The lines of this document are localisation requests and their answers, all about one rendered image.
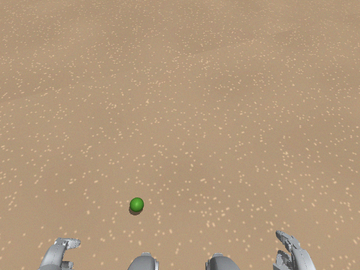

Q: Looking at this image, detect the right robot hand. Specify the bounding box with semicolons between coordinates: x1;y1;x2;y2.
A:
273;230;316;270

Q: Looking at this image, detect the ball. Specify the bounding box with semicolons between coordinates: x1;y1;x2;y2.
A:
130;197;144;212

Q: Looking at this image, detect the left robot hand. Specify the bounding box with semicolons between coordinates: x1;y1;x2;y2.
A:
40;237;80;270

